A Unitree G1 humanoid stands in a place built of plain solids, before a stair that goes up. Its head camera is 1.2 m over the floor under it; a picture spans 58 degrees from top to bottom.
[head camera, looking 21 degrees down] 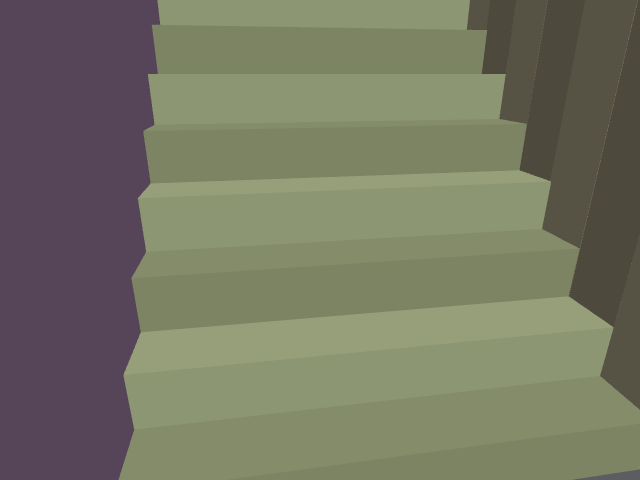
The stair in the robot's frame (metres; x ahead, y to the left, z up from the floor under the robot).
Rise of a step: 0.20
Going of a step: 0.22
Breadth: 1.57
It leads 9 degrees to the left of straight ahead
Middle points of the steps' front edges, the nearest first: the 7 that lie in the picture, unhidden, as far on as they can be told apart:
0.92 -0.25 0.20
1.14 -0.22 0.40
1.35 -0.18 0.60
1.57 -0.15 0.80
1.79 -0.11 1.00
2.00 -0.08 1.20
2.22 -0.04 1.40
